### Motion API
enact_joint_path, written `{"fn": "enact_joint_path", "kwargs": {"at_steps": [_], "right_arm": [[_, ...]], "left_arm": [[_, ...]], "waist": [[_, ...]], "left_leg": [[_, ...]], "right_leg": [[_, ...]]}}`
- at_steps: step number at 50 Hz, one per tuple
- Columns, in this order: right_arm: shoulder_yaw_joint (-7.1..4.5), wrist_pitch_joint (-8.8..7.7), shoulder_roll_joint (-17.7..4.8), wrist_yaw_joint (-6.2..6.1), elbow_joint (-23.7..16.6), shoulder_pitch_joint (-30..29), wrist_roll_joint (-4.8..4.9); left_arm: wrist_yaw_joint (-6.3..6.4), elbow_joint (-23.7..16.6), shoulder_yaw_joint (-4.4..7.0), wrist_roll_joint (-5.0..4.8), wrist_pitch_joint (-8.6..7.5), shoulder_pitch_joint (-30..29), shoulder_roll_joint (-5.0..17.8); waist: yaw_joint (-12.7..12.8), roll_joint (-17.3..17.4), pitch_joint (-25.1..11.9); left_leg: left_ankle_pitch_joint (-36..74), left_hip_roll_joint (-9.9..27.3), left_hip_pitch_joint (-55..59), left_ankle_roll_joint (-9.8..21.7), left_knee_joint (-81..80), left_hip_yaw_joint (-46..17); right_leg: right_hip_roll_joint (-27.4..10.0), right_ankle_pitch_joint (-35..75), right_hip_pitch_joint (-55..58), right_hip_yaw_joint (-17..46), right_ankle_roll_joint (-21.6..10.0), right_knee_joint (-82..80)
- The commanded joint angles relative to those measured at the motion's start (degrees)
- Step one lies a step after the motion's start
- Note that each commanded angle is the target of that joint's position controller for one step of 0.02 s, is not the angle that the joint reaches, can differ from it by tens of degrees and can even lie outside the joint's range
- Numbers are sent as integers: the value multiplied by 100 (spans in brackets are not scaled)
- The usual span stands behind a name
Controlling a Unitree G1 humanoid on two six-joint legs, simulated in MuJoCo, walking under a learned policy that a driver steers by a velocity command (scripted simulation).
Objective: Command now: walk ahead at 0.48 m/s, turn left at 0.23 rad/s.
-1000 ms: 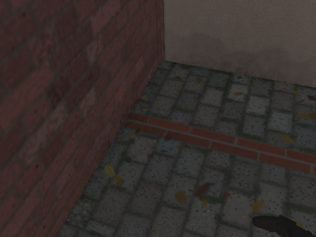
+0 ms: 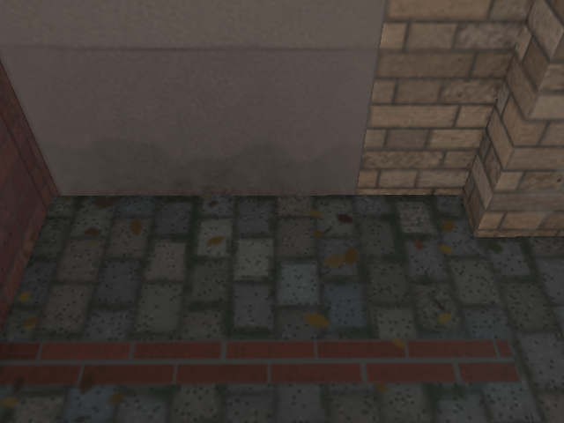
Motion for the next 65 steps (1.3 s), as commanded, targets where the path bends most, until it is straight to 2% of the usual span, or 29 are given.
{"fn": "enact_joint_path", "kwargs": {"at_steps": [1,4,7,10,12,17,21,25,26,27,28,29,30,32,34,37,41,44,45,46,47,48,50,52,55,58,61,63,65], "right_arm": [[131,2,321,-97,-522,-325,85],[-41,146,-29,-1,-553,-800,126],[-57,82,-107,109,-935,-1703,-41],[-109,70,-233,134,-1171,-2360,184],[-103,167,-114,162,-1217,-2595,231],[-140,306,12,111,-1380,-3182,153],[-234,288,-122,25,-1401,-3375,164],[-400,68,-541,-220,-1161,-2678,285],[-519,46,-763,-387,-855,-1585,188],[-558,84,-798,-512,-361,63,36],[-473,195,-668,-503,57,1415,6],[-617,47,-827,-497,237,1434,-49],[-532,125,-994,-535,-377,-256,394],[-294,124,-480,-574,-816,-908,340],[-176,120,-538,-597,-1196,-1535,331],[-157,36,-899,-680,-1342,-1294,329],[-236,45,-1045,-649,-1014,-267,505],[-234,144,-770,-697,-1348,-828,324],[-94,190,-488,-692,-1545,-1199,191],[68,252,185,-657,-1426,-74,6],[50,301,-146,-563,-1068,1077,161],[-53,395,-725,-502,-1070,1115,363],[-117,704,-1189,-657,-1417,-876,136],[-21,964,-802,-732,-1755,-1252,6],[129,967,-381,-869,-1725,-968,46],[60,860,-556,-791,-1362,-437,144],[-80,848,-1238,-735,-1468,-874,-63],[86,696,-683,-618,-1466,-1487,-19],[94,559,-623,-623,-1425,-1771,38]], "left_arm": [[37,435,-7,110,-29,278,-193],[125,486,107,178,-167,275,-205],[303,391,66,256,-370,190,-274],[347,424,170,452,-465,928,312],[297,602,235,397,-459,1706,609],[85,918,213,264,-453,2517,514],[204,1018,360,178,-294,2799,742],[378,859,522,296,-186,2525,1114],[355,660,519,449,-224,2346,1046],[263,601,337,566,-235,2790,472],[-4,366,341,385,-179,2379,438],[-57,-158,377,45,-211,984,278],[349,-947,491,-636,-527,-373,719],[482,-1043,484,-362,-569,124,774],[444,-1138,500,-128,-373,734,787],[556,-1252,437,84,-167,641,598],[650,-1533,481,-128,114,-207,774],[724,-1226,685,82,35,654,1208],[775,-989,670,272,-68,1539,1401],[733,-838,587,450,-186,1639,1579],[591,-772,563,380,-236,1647,1458],[558,-845,680,130,-199,1091,1664],[719,-1227,431,99,22,-128,968],[739,-1016,455,204,146,-384,1154],[751,-795,456,232,220,-154,999],[737,-649,503,106,231,-63,989],[710,-330,488,61,152,571,848],[755,-357,512,135,160,283,742],[798,-243,491,170,192,323,638]], "waist": [[-201,-33,-93],[-398,96,392],[-284,-598,515],[121,-553,360],[339,-608,438],[382,-655,874],[281,-740,966],[-148,-1129,544],[-446,-996,-111],[-652,204,-1181],[-961,431,-1961],[-1252,21,-493],[-632,402,721],[88,-449,671],[698,-256,1010],[651,-291,803],[223,383,314],[772,431,57],[1169,223,-527],[516,-1693,-998],[226,-1955,-1831],[76,-1600,-1780],[396,-76,-431],[102,-157,326],[106,-904,142],[-44,-1037,11],[156,-248,649],[429,579,849],[550,801,950]], "left_leg": [[324,80,-2305,480,2383,-333],[-126,311,-2223,453,946,81],[100,525,-2016,435,-515,460],[869,499,-1979,173,-2479,945],[819,380,-1690,-8,-3147,1261],[393,267,-1748,-74,-4450,1389],[-693,-148,-1246,-159,-5246,1828],[-268,-796,1002,208,-5858,2037],[320,-786,3337,588,-5087,1667],[1880,-24,6474,1495,-4780,325],[2486,1176,7462,2176,-6096,-1785],[2192,1272,6487,1729,-6764,-1736],[2584,1391,4800,1897,-7311,-2327],[2298,1406,3244,1607,-7717,-1665],[1951,1008,1808,1157,-8087,-670],[2609,71,353,668,-7780,635],[1650,191,1651,187,-7162,236],[1872,-169,1791,-320,-5636,203],[777,-371,1287,-507,-4020,300],[-4027,-978,-92,-840,-1710,660],[-4287,-786,-109,-932,-355,48],[-3859,-434,-726,-992,368,291],[-2774,27,-372,-1106,-329,674],[-2533,132,602,-1065,-2036,819],[-2872,18,1693,-1224,-4023,1058],[-1572,-41,2533,-1088,-5644,1055],[-2369,621,2427,-399,-6690,355],[-3878,617,696,-212,-7575,149],[-3708,446,601,-499,-7628,337]], "right_leg": [[-1797,499,1588,3982,-665,-4217],[-1554,1112,1475,2243,-333,-4737],[-1205,2459,1981,977,-288,-5596],[-1115,4175,3372,134,-165,-5869],[-1181,5219,4057,-199,-8,-5963],[-1609,6005,5704,-314,-131,-6156],[-1752,7818,6624,-544,13,-5636],[-1707,9554,5822,-747,211,-4264],[-1430,8712,4217,-633,533,-3078],[-962,4635,1789,-317,1186,-1191],[143,-268,968,297,1329,618],[55,-50,-105,1239,994,1228],[20,169,-746,1246,907,1834],[-416,692,-54,1418,691,1668],[-648,917,704,1365,640,417],[-236,2571,2589,809,907,-2583],[250,3883,3254,1023,947,-4146],[273,4517,4306,893,654,-4576],[-575,6198,5323,1506,178,-4324],[-2038,9628,6501,3233,-908,-4018],[-2468,9847,6609,4215,-1544,-4099],[-2587,6776,6361,4364,-1819,-4418],[-1716,3164,3960,3460,-1076,-5216],[-1078,2198,2340,2662,-577,-5579],[-734,2482,2206,2134,-542,-5631],[-831,913,2279,2323,-465,-5569],[-248,-45,1708,1720,414,-5261],[20,1484,3334,1168,658,-4425],[-16,1889,3589,1188,642,-4379]]}}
